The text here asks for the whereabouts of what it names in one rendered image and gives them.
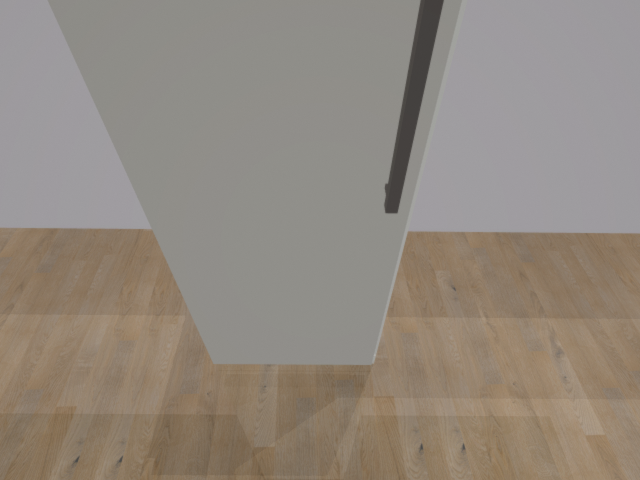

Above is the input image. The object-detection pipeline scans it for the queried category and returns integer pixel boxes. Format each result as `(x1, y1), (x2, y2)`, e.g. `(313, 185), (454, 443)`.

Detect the handle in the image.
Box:
(384, 0), (444, 213)

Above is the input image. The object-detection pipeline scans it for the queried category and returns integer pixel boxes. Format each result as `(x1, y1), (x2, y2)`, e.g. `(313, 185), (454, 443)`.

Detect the fridge door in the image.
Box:
(48, 0), (462, 365)

